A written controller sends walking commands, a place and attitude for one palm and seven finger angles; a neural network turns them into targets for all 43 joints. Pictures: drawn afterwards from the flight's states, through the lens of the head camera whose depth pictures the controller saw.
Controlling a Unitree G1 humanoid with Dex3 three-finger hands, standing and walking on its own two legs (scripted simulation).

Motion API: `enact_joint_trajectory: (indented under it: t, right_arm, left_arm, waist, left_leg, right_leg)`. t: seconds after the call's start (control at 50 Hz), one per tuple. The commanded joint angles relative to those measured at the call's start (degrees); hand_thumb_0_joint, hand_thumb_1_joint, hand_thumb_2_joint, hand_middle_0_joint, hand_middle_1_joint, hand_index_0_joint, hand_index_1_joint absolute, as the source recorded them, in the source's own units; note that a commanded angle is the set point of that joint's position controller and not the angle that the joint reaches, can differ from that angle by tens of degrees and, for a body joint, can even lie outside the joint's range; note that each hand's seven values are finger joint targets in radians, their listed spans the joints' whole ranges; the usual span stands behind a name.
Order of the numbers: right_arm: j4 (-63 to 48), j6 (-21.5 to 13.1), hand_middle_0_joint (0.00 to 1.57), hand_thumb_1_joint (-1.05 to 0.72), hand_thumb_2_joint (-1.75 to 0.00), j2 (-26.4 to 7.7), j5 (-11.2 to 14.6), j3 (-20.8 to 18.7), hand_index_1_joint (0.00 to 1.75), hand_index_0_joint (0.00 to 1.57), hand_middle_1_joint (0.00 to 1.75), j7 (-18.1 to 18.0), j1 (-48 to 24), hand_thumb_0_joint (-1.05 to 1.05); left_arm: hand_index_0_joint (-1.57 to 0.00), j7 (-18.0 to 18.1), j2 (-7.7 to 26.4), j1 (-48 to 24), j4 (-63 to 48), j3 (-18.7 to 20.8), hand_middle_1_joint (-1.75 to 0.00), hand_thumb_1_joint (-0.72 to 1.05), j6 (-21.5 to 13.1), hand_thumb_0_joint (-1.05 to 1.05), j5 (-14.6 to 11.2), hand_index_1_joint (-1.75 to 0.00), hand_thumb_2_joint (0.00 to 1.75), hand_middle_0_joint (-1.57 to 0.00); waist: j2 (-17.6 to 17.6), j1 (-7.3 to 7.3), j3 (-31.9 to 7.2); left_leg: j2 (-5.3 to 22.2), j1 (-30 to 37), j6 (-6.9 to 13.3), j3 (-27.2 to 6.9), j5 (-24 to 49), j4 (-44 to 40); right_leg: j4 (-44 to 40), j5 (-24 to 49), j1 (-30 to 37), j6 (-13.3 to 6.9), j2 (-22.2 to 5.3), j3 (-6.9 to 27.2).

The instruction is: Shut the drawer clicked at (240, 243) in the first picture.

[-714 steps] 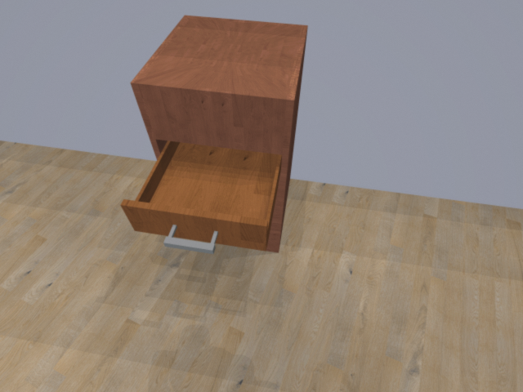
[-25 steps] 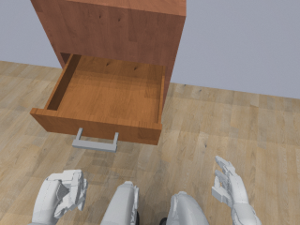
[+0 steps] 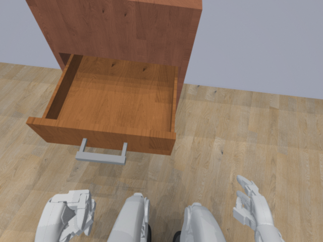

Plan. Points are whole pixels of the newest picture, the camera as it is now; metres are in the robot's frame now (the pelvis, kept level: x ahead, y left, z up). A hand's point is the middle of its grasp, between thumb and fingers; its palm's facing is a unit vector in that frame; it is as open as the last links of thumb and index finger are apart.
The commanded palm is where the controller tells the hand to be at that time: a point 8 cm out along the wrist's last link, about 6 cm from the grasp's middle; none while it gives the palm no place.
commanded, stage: bring the fist close to the handle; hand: left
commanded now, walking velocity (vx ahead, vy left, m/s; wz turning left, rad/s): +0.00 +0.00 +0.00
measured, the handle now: (103, 151) +0.34 +0.20 -0.08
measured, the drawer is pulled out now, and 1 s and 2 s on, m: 0.26 0.26 0.25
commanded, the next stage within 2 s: push the drawer shut in 1.46 s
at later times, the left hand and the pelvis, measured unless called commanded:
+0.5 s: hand (104, 204) +0.20 +0.15 -0.02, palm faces +0.00 -1.00 -0.04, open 3.3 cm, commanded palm +0.18 +0.21 -0.02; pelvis +0.00 -0.03 -0.03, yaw +0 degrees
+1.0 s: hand (109, 189) +0.24 +0.16 -0.07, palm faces -0.01 -1.00 -0.04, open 3.3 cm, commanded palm +0.23 +0.21 -0.07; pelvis -0.01 -0.03 -0.06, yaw -1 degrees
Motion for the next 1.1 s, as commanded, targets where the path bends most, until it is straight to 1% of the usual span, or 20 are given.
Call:
enact_joint_trajectory:
  t: [0.0, 0.04, 0.1, 0.14, 0.18, 0.24, 0.32, 0.4, 0.5, 0.58, 0.6, 0.62, 0.64, 0.76, 0.8, 0.86, 0.96, 1.0, 1.04, 1.08]
  right_arm:
    - [-8.98, -3.55, 0.20, -0.90, -0.90, -8.45, 0.01, -3.57, 0.30, 0.20, 0.30, -0.58, -3.45, 0.00]
    - [-9.13, -3.64, 0.20, -0.90, -0.90, -8.35, -0.10, -3.56, 0.30, 0.20, 0.30, -0.47, -3.17, 0.00]
    - [-8.17, -3.53, 0.20, -0.90, -0.90, -8.28, -0.11, -3.27, 0.30, 0.20, 0.30, -0.89, -3.61, 0.00]
    - [-7.97, -3.81, 0.20, -0.90, -0.90, -8.51, -0.30, -2.96, 0.30, 0.20, 0.30, -1.02, -3.56, 0.00]
    - [-7.46, -3.87, 0.20, -0.90, -0.90, -8.41, -0.36, -2.96, 0.30, 0.20, 0.30, -1.21, -3.17, 0.00]
    - [-6.83, -4.04, 0.20, -0.90, -0.90, -8.29, -0.30, -2.93, 0.30, 0.20, 0.30, -1.16, -3.34, 0.00]
    - [-5.87, -4.07, 0.20, -0.90, -0.90, -8.49, -0.28, -2.85, 0.30, 0.20, 0.30, -1.03, -3.42, 0.00]
    - [-4.77, -3.76, 0.20, -0.90, -0.90, -8.43, 0.08, -2.88, 0.30, 0.20, 0.30, -1.10, -4.07, 0.00]
    - [-3.70, -3.57, 0.20, -0.90, -0.90, -8.31, 0.11, -3.02, 0.30, 0.20, 0.30, -1.10, -4.86, 0.00]
    - [-2.93, -3.92, 0.20, -0.90, -0.90, -8.76, -0.10, -2.97, 0.30, 0.20, 0.30, -0.80, -4.61, 0.00]
    - [-2.68, -4.01, 0.20, -0.90, -0.90, -8.87, -0.08, -2.88, 0.30, 0.20, 0.30, -0.86, -4.80, 0.00]
    - [-2.45, -4.08, 0.20, -0.90, -0.90, -9.21, -0.17, -2.78, 0.30, 0.20, 0.30, -0.82, -4.57, 0.00]
    - [-2.08, -4.06, 0.20, -0.90, -0.90, -9.41, -0.14, -2.76, 0.30, 0.20, 0.30, -0.90, -4.37, 0.00]
    - [-1.97, -3.53, 0.20, -0.90, -0.90, -10.21, -0.05, -2.44, 0.30, 0.20, 0.30, -0.91, -4.19, 0.00]
    - [-1.96, -3.15, 0.20, -0.90, -0.90, -10.28, -0.06, -2.30, 0.30, 0.20, 0.30, -0.98, -4.14, 0.00]
    - [-2.28, -2.77, 0.20, -0.90, -0.90, -10.67, -0.11, -2.12, 0.30, 0.20, 0.30, -0.77, -3.94, 0.00]
    - [-2.14, -1.84, 0.20, -0.90, -0.90, -11.16, -0.18, -1.89, 0.30, 0.20, 0.30, -0.52, -3.84, 0.00]
    - [-2.01, -1.65, 0.20, -0.90, -0.90, -11.37, -0.28, -1.69, 0.30, 0.20, 0.30, -0.53, -3.62, 0.00]
    - [-1.95, -1.38, 0.20, -0.90, -0.90, -11.66, -0.32, -1.68, 0.30, 0.20, 0.30, -0.39, -3.31, 0.00]
    - [-2.74, -1.13, 0.20, -0.90, -0.90, -11.76, -0.27, -1.71, 0.30, 0.20, 0.30, -0.29, -3.42, 0.00]
  left_arm:
    - [-1.40, 0.46, 2.53, 5.07, -10.46, 1.52, -1.60, 0.90, -4.67, 0.00, -0.58, -1.60, 0.90, -1.40]
    - [-1.40, 0.33, 2.38, 6.05, -10.31, 1.31, -1.60, 0.90, -5.17, 0.00, -0.61, -1.60, 0.90, -1.40]
    - [-1.40, 0.38, 2.30, 1.98, -6.23, 1.39, -1.60, 0.90, -5.77, 0.00, -0.13, -1.60, 0.90, -1.40]
    - [-1.40, 0.04, 2.92, -0.64, -5.48, 2.00, -1.60, 0.90, -6.79, 0.00, -0.57, -1.60, 0.90, -1.40]
    - [-1.40, -0.46, 4.51, -0.90, -4.20, 4.53, -1.60, 0.90, -7.68, 0.00, -1.13, -1.60, 0.90, -1.40]
    - [-1.40, -1.63, 5.29, -2.32, -3.80, 6.06, -1.60, 0.90, -8.10, 0.00, -2.12, -1.60, 0.90, -1.40]
    - [-1.40, -3.10, 5.33, -4.25, -2.74, 6.27, -1.60, 0.90, -7.64, 0.00, -3.21, -1.60, 0.90, -1.40]
    - [-1.40, -3.80, 6.10, -6.29, 0.41, 7.58, -1.60, 0.90, -6.60, 0.00, -3.83, -1.60, 0.90, -1.40]
    - [-1.40, -4.00, 7.62, -8.24, 2.65, 10.39, -1.60, 0.90, -6.84, 0.00, -4.86, -1.60, 0.90, -1.40]
    - [-1.40, -4.35, 7.02, -10.21, 3.42, 9.63, -1.60, 0.90, -8.39, 0.00, -5.12, -1.60, 0.90, -1.40]
    - [-1.40, -4.38, 6.62, -12.11, 4.17, 8.83, -1.60, 0.90, -8.41, 0.00, -5.08, -1.60, 0.90, -1.40]
    - [-1.40, -4.57, 7.08, -13.81, 4.32, 8.88, -1.60, 0.90, -8.73, 0.00, -5.28, -1.60, 0.90, -1.40]
    - [-1.40, -4.59, 7.98, -14.69, 5.08, 9.88, -1.60, 0.90, -8.99, 0.00, -5.51, -1.60, 0.90, -1.40]
    - [-1.40, -4.93, 9.11, -18.66, 7.14, 10.84, -1.60, 0.90, -9.16, 0.00, -5.78, -1.60, 0.90, -1.40]
    - [-1.40, -4.85, 9.19, -19.92, 8.44, 10.93, -1.60, 0.90, -8.47, 0.00, -5.84, -1.60, 0.90, -1.40]
    - [-1.40, -4.64, 9.12, -21.30, 7.73, 10.44, -1.60, 0.90, -8.27, 0.00, -5.82, -1.60, 0.90, -1.40]
    - [-1.40, -3.97, 9.31, -23.16, 9.72, 10.65, -1.60, 0.90, -7.57, 0.00, -5.50, -1.60, 0.90, -1.40]
    - [-1.40, -3.78, 9.31, -25.47, 9.89, 10.22, -1.60, 0.90, -7.67, 0.00, -5.36, -1.60, 0.90, -1.40]
    - [-1.40, -3.65, 9.83, -26.89, 10.64, 10.78, -1.60, 0.90, -7.88, 0.00, -5.34, -1.60, 0.90, -1.40]
    - [-1.40, -3.80, 9.92, -25.31, 8.53, 10.76, -1.60, 0.90, -7.97, 0.00, -5.59, -1.60, 0.90, -1.40]
  waist:
    - [2.85, 0.31, -14.10]
    - [3.07, 0.41, -14.70]
    - [0.42, -0.98, -11.74]
    - [1.04, -1.25, -12.04]
    - [0.38, -0.44, -14.12]
    - [2.16, 0.15, -16.60]
    - [3.42, -0.30, -17.98]
    - [1.28, -0.60, -17.60]
    - [0.76, 0.09, -18.49]
    - [2.37, -0.13, -19.33]
    - [1.33, -1.01, -18.90]
    - [2.08, -1.16, -18.88]
    - [1.11, -1.09, -19.17]
    - [1.43, -0.41, -21.11]
    - [0.69, -0.69, -21.27]
    - [2.59, -0.24, -22.21]
    - [1.65, -0.49, -22.45]
    - [2.95, -0.72, -22.31]
    - [1.87, -0.92, -22.74]
    - [2.96, 0.03, -24.83]
  left_leg:
    - [1.20, 20.43, -6.29, -12.38, 10.48, -17.00]
    - [1.02, 20.40, -6.01, -11.77, 11.30, -16.54]
    - [0.72, 16.17, -5.31, -11.45, 7.86, -14.75]
    - [0.17, 13.89, -4.84, -10.28, 6.08, -12.99]
    - [-0.05, 12.58, -4.60, -9.12, 7.66, -11.24]
    - [-0.11, 12.69, -4.42, -8.15, 10.82, -9.53]
    - [0.03, 12.06, -4.03, -7.56, 12.94, -7.66]
    - [0.11, 9.10, -3.72, -7.22, 13.15, -5.78]
    - [0.02, 6.00, -3.69, -6.59, 13.22, -3.75]
    - [0.10, 6.13, -3.74, -6.54, 13.24, -2.80]
    - [0.22, 5.60, -3.52, -6.85, 13.01, -2.28]
    - [0.13, 5.02, -3.56, -6.82, 12.18, -1.77]
    - [0.14, 4.35, -3.58, -6.84, 11.71, -1.39]
    - [0.13, 2.63, -3.49, -6.65, 10.78, 0.09]
    - [0.20, 1.93, -3.34, -6.77, 10.85, 0.60]
    - [0.15, 2.87, -3.57, -6.82, 10.51, 0.60]
    - [0.21, 1.98, -3.67, -7.38, 9.63, 1.39]
    - [0.18, 2.01, -3.70, -7.68, 9.80, 1.83]
    - [0.19, 1.47, -3.78, -7.71, 9.22, 2.39]
    - [0.19, 2.99, -3.90, -7.73, 9.74, 1.90]
  right_leg:
    - [-8.42, 4.84, 2.85, -0.58, 1.41, 4.16]
    - [-8.78, 5.17, 3.70, -0.67, 1.33, 4.35]
    - [-8.47, 3.80, 1.77, -0.47, 1.51, 4.60]
    - [-8.67, 2.69, 1.70, -0.59, 1.36, 5.45]
    - [-8.69, 3.19, 3.41, -0.80, 1.51, 6.41]
    - [-8.41, 5.38, 4.66, -0.94, 1.60, 7.31]
    - [-8.23, 7.13, 5.12, -0.89, 1.48, 8.10]
    - [-7.96, 7.76, 5.53, -0.74, 1.66, 8.88]
    - [-7.20, 8.45, 6.43, -0.53, 1.51, 10.25]
    - [-6.00, 7.81, 4.49, -0.65, 1.42, 9.99]
    - [-5.57, 7.65, 3.00, -0.50, 1.52, 9.70]
    - [-5.47, 6.74, 2.39, -0.49, 1.44, 9.97]
    - [-5.23, 6.27, 2.38, -0.50, 1.45, 10.15]
    - [-3.55, 5.10, 1.14, -0.50, 1.49, 10.47]
    - [-3.12, 5.38, 0.47, -0.36, 1.61, 10.42]
    - [-2.28, 4.88, -0.86, -0.49, 1.55, 10.07]
    - [-0.61, 4.24, -3.54, -0.46, 1.81, 9.26]
    - [0.42, 4.48, -5.41, -0.59, 1.92, 8.79]
    - [0.86, 4.12, -5.73, -0.52, 1.89, 8.73]
    - [0.79, 4.34, -4.99, -0.56, 1.85, 8.89]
